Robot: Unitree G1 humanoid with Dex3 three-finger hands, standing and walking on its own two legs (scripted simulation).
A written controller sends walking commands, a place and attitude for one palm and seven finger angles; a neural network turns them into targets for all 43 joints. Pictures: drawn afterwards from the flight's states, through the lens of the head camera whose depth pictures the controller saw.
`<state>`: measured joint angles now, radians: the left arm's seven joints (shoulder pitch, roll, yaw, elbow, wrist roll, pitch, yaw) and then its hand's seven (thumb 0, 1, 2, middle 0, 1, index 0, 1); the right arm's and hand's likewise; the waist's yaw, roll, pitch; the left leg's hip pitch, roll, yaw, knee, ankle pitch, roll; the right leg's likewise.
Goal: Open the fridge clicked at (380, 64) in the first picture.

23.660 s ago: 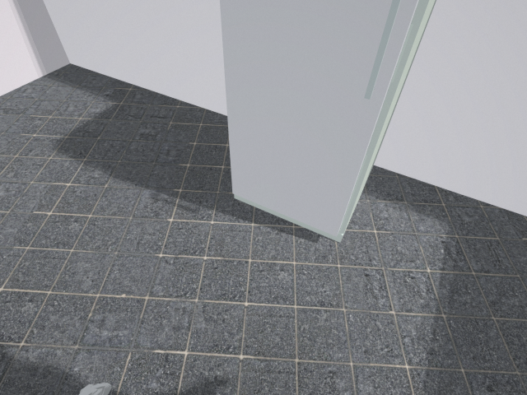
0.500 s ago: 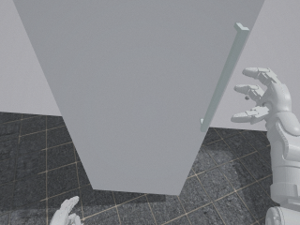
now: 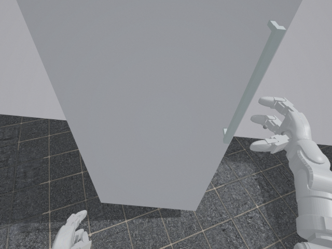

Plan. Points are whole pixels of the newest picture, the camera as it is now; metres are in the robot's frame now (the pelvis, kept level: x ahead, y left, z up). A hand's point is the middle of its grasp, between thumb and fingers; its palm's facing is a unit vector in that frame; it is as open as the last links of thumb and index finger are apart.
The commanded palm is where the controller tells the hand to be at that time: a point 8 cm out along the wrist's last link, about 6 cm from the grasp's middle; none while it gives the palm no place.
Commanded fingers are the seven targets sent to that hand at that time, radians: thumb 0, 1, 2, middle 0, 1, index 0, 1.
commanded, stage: feel for the door with the fingertips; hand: right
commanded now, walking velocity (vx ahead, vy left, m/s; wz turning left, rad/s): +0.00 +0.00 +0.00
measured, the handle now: (244, 94) +0.45 -0.15 +0.18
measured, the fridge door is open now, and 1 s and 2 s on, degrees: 0 0 0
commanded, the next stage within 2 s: slide the fingers in behind the handle in 0.82 s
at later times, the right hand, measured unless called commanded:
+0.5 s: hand (262, 118) +0.37 -0.17 +0.18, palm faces +0.05 +1.00 +0.00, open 14.0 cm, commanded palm +0.35 -0.22 +0.18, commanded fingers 0.00 0.50 -0.30 0.30 1.20 0.30 1.20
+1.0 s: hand (254, 109) +0.40 -0.16 +0.17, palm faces +0.03 +1.00 +0.00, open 13.7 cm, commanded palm +0.37 -0.21 +0.18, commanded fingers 0.00 0.50 -0.30 0.30 1.20 0.30 1.20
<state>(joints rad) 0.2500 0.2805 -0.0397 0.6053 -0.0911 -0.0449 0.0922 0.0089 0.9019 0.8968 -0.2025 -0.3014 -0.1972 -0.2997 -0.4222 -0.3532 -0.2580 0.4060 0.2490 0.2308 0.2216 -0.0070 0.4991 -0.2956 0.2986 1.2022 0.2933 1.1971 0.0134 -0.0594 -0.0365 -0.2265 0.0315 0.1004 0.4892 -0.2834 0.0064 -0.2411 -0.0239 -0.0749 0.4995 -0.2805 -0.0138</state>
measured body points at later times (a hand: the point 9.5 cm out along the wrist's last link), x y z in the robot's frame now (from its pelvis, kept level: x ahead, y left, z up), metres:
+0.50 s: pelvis -0.01 +0.00 +0.00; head -0.02 +0.01 +0.45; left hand +0.15 +0.24 -0.09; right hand +0.36 -0.22 +0.18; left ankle -0.02 +0.11 -0.74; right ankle -0.01 -0.11 -0.74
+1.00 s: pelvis -0.01 +0.00 +0.00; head -0.01 +0.02 +0.45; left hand +0.11 +0.26 -0.11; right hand +0.39 -0.22 +0.18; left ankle -0.02 +0.11 -0.74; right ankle -0.01 -0.11 -0.74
